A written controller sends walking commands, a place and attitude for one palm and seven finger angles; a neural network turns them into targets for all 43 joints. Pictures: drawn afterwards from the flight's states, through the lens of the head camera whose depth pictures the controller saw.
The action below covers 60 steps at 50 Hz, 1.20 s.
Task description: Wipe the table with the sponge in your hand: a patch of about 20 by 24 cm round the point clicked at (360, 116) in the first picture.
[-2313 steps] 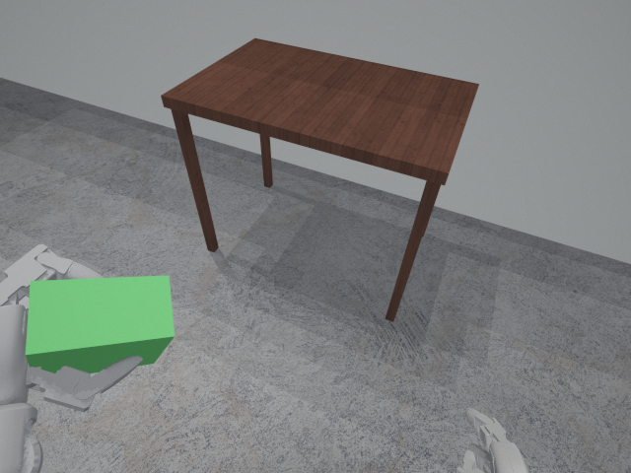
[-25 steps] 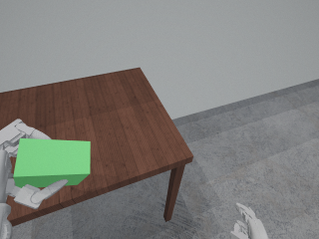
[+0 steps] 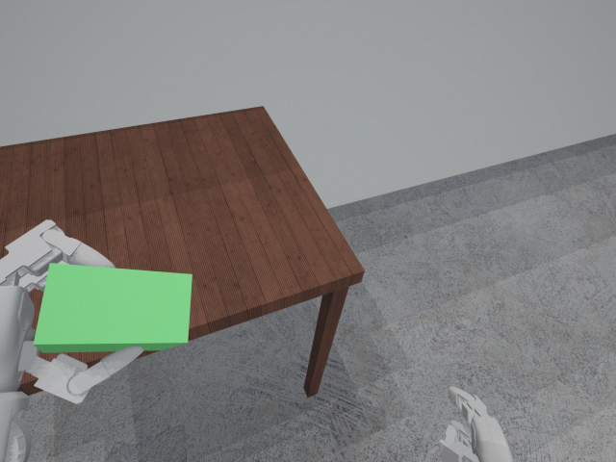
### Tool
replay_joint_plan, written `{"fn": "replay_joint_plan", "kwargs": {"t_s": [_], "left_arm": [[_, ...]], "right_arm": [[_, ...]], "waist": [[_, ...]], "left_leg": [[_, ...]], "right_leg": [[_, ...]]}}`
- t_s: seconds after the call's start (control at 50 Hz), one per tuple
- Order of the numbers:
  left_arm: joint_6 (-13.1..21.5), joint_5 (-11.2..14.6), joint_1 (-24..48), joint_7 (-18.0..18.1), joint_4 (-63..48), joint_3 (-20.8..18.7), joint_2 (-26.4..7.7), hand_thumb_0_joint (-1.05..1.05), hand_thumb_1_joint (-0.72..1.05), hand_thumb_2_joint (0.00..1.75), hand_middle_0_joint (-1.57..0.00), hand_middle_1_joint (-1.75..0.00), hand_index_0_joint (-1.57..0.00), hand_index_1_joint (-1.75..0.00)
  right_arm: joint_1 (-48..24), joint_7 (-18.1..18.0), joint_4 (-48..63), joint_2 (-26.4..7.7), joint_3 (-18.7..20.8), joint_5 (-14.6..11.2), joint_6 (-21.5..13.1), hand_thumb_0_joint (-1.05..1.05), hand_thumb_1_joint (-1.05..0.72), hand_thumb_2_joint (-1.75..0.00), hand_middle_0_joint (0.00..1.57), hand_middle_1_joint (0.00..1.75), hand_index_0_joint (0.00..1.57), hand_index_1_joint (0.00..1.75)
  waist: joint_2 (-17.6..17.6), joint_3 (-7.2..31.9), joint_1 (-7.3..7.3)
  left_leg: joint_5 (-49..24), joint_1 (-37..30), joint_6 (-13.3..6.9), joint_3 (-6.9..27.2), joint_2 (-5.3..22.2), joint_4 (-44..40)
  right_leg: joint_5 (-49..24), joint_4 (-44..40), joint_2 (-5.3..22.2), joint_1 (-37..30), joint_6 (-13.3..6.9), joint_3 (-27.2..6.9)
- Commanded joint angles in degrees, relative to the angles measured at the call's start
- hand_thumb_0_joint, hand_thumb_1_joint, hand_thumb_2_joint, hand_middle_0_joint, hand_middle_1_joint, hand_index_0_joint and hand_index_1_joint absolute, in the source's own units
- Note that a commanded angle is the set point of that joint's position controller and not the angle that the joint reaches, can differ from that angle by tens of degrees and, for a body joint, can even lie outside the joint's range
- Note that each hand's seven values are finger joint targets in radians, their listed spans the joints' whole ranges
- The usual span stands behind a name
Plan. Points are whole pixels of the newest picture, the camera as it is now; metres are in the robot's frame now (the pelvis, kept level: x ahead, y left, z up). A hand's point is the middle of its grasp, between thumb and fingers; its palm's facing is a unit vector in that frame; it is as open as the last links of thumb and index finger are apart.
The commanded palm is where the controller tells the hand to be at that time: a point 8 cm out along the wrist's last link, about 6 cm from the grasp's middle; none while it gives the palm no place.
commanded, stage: step back with the hand held close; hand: left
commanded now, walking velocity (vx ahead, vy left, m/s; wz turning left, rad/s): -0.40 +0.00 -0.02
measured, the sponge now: (135, 314) +0.23 +0.19 +0.15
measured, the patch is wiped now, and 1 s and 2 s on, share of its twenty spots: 1.00 1.00 1.00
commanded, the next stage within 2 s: stop stepping back and stand still in 0.24 s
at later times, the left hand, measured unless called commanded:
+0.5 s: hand out of the picture +0.05 +0.20 +0.18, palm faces +0.32 -0.87 -0.37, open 10.1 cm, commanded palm +0.01 +0.25 +0.19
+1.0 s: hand out of the picture -0.08 +0.21 +0.17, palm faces +0.36 -0.87 -0.34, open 10.1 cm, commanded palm -0.12 +0.26 +0.19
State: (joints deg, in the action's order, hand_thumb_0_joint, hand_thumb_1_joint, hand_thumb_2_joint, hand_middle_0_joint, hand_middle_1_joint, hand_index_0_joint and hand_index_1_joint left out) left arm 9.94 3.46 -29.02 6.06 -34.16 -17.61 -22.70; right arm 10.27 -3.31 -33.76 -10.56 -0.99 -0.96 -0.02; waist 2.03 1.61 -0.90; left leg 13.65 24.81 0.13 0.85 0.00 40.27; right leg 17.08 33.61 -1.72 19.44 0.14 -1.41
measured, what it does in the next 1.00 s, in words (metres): walks backwards: right foot, then left foot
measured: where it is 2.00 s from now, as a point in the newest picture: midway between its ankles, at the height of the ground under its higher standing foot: outside the picture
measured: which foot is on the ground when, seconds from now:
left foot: down 0.00-0.36, up 0.38-0.58, down 0.60-1.00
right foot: down 0.00-0.04, up 0.06-0.30, down 0.32-1.00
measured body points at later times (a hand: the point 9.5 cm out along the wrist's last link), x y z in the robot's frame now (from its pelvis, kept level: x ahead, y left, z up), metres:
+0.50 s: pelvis -0.16 -0.02 +0.01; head -0.17 -0.01 +0.46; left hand +0.03 +0.25 +0.20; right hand -0.01 -0.26 -0.07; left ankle -0.16 +0.11 -0.66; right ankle -0.13 -0.13 -0.73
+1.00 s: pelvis -0.27 -0.02 +0.00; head -0.30 -0.01 +0.45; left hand -0.10 +0.26 +0.19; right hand -0.13 -0.25 -0.09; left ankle -0.27 +0.09 -0.71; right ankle -0.17 -0.10 -0.72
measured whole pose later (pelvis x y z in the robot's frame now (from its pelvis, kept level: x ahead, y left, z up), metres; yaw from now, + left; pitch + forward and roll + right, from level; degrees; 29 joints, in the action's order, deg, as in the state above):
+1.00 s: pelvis -0.27 -0.02 +0.00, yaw +1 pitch -2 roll +1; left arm 7.4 2.7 -28.2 6.2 -28.9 -17.1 -20.5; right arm 14.4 -3.2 -38.8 -10.3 -2.0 -0.7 -3.2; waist 2.2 2.9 -0.3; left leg 25.3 19.6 -3.4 -4.4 1.3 45.4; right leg 14.4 34.4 0.6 23.0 -4.6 6.5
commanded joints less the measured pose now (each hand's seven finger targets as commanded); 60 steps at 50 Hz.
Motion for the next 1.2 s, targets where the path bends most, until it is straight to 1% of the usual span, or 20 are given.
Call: {"fn": "replay_joint_plan", "kwargs": {"t_s": [0.0,0.04,0.28,0.3,0.34,0.4,0.52,0.56,0.6,0.64,0.74,0.76,0.78,0.8,0.86,0.96,1.0,1.04,1.1,1.18], "left_arm": [[3.4,1.5,-1.2,2.2,-11.4,-12.0,-11.0,0.0,0.1,1.3,-1.2,-1.6,-1.2,-1.6],[2.3,1.0,-3.6,1.7,-13.6,-10.8,-9.9,0.0,0.1,1.3,-1.2,-1.6,-1.2,-1.6],[0.9,0.4,2.3,2.1,-10.5,-8.8,-8.7,0.0,0.1,1.3,-1.2,-1.6,-1.2,-1.6],[1.6,0.2,3.6,1.7,-10.5,-8.0,-8.4,0.0,0.1,1.3,-1.2,-1.6,-1.2,-1.6],[1.9,0.3,4.1,1.9,-8.7,-5.3,-8.3,0.0,0.1,1.3,-1.2,-1.6,-1.2,-1.6],[0.1,0.2,7.1,2.7,-7.8,-7.8,-10.0,0.0,0.1,1.3,-1.2,-1.6,-1.2,-1.6],[0.8,-0.6,5.3,3.2,-4.0,-9.6,-10.4,0.0,0.1,1.3,-1.2,-1.6,-1.2,-1.6],[1.8,0.2,3.9,3.1,-8.2,-9.2,-9.5,0.0,0.1,1.3,-1.2,-1.6,-1.2,-1.6],[1.9,0.5,4.1,2.7,-11.7,-10.2,-10.4,0.0,0.1,1.3,-1.2,-1.6,-1.2,-1.6],[1.9,-0.4,9.6,2.6,-13.3,-7.5,-8.5,0.0,0.1,1.3,-1.2,-1.6,-1.2,-1.6],[0.9,-0.7,10.4,0.8,0.3,-6.4,-6.9,0.0,0.1,1.3,-1.2,-1.6,-1.2,-1.6],[0.4,-1.0,10.1,0.7,1.1,-5.8,-6.7,0.0,0.1,1.3,-1.2,-1.6,-1.2,-1.6],[0.4,-0.7,12.4,0.6,-1.4,-6.3,-8.8,0.0,0.1,1.3,-1.2,-1.6,-1.2,-1.6],[1.8,-0.4,14.2,0.2,-3.3,-6.0,-8.5,0.0,0.1,1.3,-1.2,-1.6,-1.2,-1.6],[2.4,-0.4,12.4,0.4,-6.7,-7.5,-10.3,0.0,0.1,1.3,-1.2,-1.6,-1.2,-1.6],[1.1,-0.2,9.8,2.8,-8.4,-7.0,-9.5,0.0,0.1,1.3,-1.2,-1.6,-1.2,-1.6],[1.4,-0.7,13.3,3.2,-10.3,-7.9,-9.7,0.0,0.1,1.3,-1.2,-1.6,-1.2,-1.6],[1.1,-1.9,10.6,2.3,-2.7,-8.6,-9.5,0.0,0.1,1.3,-1.2,-1.6,-1.2,-1.6],[0.6,-1.3,7.4,1.9,-2.0,-6.2,-6.7,0.0,0.1,1.3,-1.2,-1.6,-1.2,-1.6],[0.4,-1.1,7.5,2.1,-6.6,-5.4,-6.4,0.0,0.1,1.3,-1.2,-1.6,-1.2,-1.6]], "right_arm": [[-5.8,-0.4,10.3,-7.8,3.9,-0.8,-2.5,0.0,-0.9,-0.9,0.2,0.3,0.2,0.3],[-4.6,0.9,9.6,-6.6,3.8,1.3,-3.7,0.0,-0.9,-0.9,0.2,0.3,0.2,0.3],[-4.6,0.1,8.6,-9.1,3.5,0.7,-7.5,0.0,-0.9,-0.9,0.2,0.3,0.2,0.3],[-4.5,0.3,8.3,-8.4,3.3,0.6,-7.4,0.0,-0.9,-0.9,0.2,0.3,0.2,0.3],[-2.3,-0.1,8.2,-8.2,5.4,-1.3,-7.3,0.0,-0.9,-0.9,0.2,0.3,0.2,0.3],[-5.0,-0.2,9.2,-5.9,2.6,-0.8,-5.4,0.0,-0.9,-0.9,0.2,0.3,0.2,0.3],[-3.7,-0.7,8.0,-9.0,4.1,-0.5,-5.6,0.0,-0.9,-0.9,0.2,0.3,0.2,0.3],[-2.8,-0.9,8.9,-9.2,4.0,-0.4,-6.4,0.0,-0.9,-0.9,0.2,0.3,0.2,0.3],[-1.3,-0.7,9.5,-10.2,5.5,-1.4,-7.7,0.0,-0.9,-0.9,0.2,0.3,0.2,0.3],[-2.3,-0.4,7.5,-7.9,4.1,-0.4,-9.0,0.0,-0.9,-0.9,0.2,0.3,0.2,0.3],[-2.5,0.3,6.2,-10.4,3.7,-1.0,-9.0,0.0,-0.9,-0.9,0.2,0.3,0.2,0.3],[-2.8,0.1,6.3,-9.7,4.0,-0.9,-8.3,0.0,-0.9,-0.9,0.2,0.3,0.2,0.3],[-5.3,-0.1,7.9,-9.0,4.3,-0.9,-7.8,0.0,-0.9,-0.9,0.2,0.3,0.2,0.3],[-3.3,0.2,6.6,-9.4,4.6,-0.7,-7.9,0.0,-0.9,-0.9,0.2,0.3,0.2,0.3],[-3.5,0.7,4.1,-7.2,2.9,-0.3,-6.3,0.0,-0.9,-0.9,0.2,0.3,0.2,0.3],[-3.8,-1.5,5.7,-6.7,1.0,0.4,-7.6,0.0,-0.9,-0.9,0.2,0.3,0.2,0.3],[-3.3,-1.4,6.9,-9.8,2.0,0.2,-8.6,0.0,-0.9,-0.9,0.2,0.3,0.2,0.3],[-1.1,0.3,6.0,-8.0,3.0,-1.1,-8.7,0.0,-0.9,-0.9,0.2,0.3,0.2,0.3],[-2.6,1.7,5.3,-7.1,2.5,-1.8,-8.8,0.0,-0.9,-0.9,0.2,0.3,0.2,0.3],[-3.2,0.9,6.9,-8.2,2.5,-0.9,-8.8,0.0,-0.9,-0.9,0.2,0.3,0.2,0.3]], "waist": [[-11.6,13.7,1.69],[-17.8,16.3,2.12],[-11.2,7.6,2.71],[-6.3,6.2,2.31],[15.0,7.4,0.86],[5.1,5.3,-1.52],[3.2,4.1,-0.47],[-4.4,6.3,-0.35],[-14.5,8.5,0.38],[-26.3,-1.6,-2.26],[-3.1,-2.0,1.86],[8.0,-1.8,1.61],[17.4,-1.7,1.17],[15.7,-0.7,0.34],[3.6,0.0,-0.95],[-1.0,4.2,-0.84],[-25.7,1.6,-0.96],[-16.2,-0.3,-0.79],[-8.9,-3.6,-0.04],[-15.7,-0.6,-0.05]], "left_leg": [[-44.3,-16.2,-4.8,10.4,14.4,-13.9],[-52.4,-20.7,-7.2,14.8,18.5,-15.3],[9.7,-2.2,-3.3,7.8,11.3,-18.6],[11.5,-3.2,-1.6,4.2,7.7,-11.0],[12.0,-5.6,2.4,-1.6,-2.5,21.1],[11.5,-1.2,0.6,4.3,2.3,31.6],[10.9,-9.9,-2.8,-0.2,2.7,-3.8],[3.9,-12.1,-3.5,-2.5,3.0,-21.8],[-16.0,-20.0,-6.2,3.1,11.9,-25.4],[-2.3,-11.1,-13.8,17.5,18.0,-25.5],[17.5,4.9,-6.2,2.0,7.7,-3.9],[21.1,8.5,-4.5,-3.6,1.9,10.6],[20.9,11.1,-3.0,-3.2,-1.5,26.3],[14.1,8.9,-2.3,2.3,0.1,32.2],[8.5,-1.0,-2.2,-0.3,3.3,25.7],[13.1,-17.3,-4.2,-6.6,1.1,-9.7],[28.9,-14.0,-11.0,19.1,15.9,-29.9],[24.6,-4.4,-12.5,19.4,18.5,-30.2],[24.6,-4.9,-11.8,15.0,16.8,-27.3],[23.4,-3.5,-8.3,8.2,13.6,-27.3]], "right_leg": [[-10.3,7.4,3.1,1.6,1.0,-1.3],[13.4,15.3,0.7,6.6,1.1,-2.1],[-3.5,-10.9,0.2,-9.3,-0.2,2.1],[-7.6,-16.9,3.2,-6.1,-1.7,1.0],[-11.6,-21.3,21.1,6.6,-11.2,-17.0],[-13.3,-15.6,20.8,8.5,-10.3,-10.1],[-0.7,-11.7,16.8,5.2,-5.8,-8.2],[-3.8,-1.1,9.3,-2.6,-3.0,-2.7],[-1.8,17.3,1.0,1.8,0.3,5.0],[11.9,27.1,3.4,14.9,1.0,1.4],[-2.2,-5.2,1.7,-14.0,0.2,5.3],[3.8,-12.9,6.7,-13.9,-2.6,-3.2],[18.5,-23.7,19.0,-6.9,-8.1,-26.0],[27.2,-27.8,21.2,-0.9,-9.0,-31.9],[27.1,-24.3,18.9,12.3,-9.6,-17.9],[25.0,-12.9,11.8,12.0,-6.0,-3.6],[14.5,23.3,-1.8,15.0,0.0,7.8],[7.6,45.7,-0.1,17.7,0.4,0.5],[3.7,36.0,4.9,20.7,0.1,0.0],[8.2,10.0,2.1,3.3,-0.7,7.3]]}}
